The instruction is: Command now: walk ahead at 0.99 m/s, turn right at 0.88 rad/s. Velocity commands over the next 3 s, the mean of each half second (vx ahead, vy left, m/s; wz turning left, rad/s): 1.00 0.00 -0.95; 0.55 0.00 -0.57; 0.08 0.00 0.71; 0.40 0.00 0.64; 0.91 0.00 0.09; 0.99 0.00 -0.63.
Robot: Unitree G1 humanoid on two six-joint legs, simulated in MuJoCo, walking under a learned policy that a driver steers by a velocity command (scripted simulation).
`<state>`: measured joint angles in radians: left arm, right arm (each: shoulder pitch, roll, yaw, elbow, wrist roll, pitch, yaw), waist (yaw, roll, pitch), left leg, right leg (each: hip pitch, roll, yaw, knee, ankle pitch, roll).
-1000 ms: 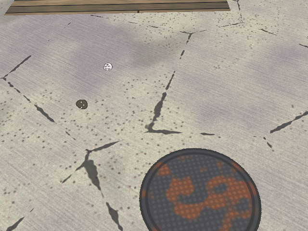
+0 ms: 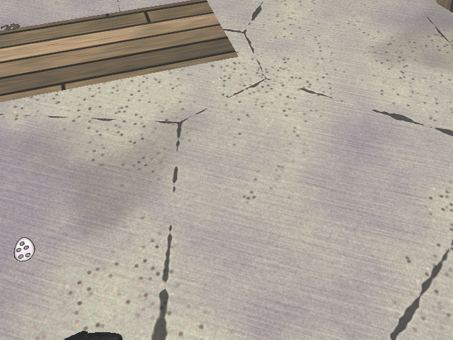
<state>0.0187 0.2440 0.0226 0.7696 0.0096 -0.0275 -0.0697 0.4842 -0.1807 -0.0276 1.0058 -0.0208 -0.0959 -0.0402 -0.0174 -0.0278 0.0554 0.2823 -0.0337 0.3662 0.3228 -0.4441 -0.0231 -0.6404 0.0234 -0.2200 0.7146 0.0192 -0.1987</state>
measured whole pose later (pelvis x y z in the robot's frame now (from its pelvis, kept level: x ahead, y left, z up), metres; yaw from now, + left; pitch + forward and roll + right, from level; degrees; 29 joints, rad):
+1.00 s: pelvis +0.76 -0.16 +0.01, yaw -43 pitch +1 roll +0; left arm 0.08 0.24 0.01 0.68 0.02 -0.05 -0.04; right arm 0.23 -0.30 -0.03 0.77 0.04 -0.03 -0.03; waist -0.03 0.03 0.08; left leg -0.46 0.06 -0.09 1.27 -0.54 -0.07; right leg -0.45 0.06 -0.09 0.56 -0.13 -0.10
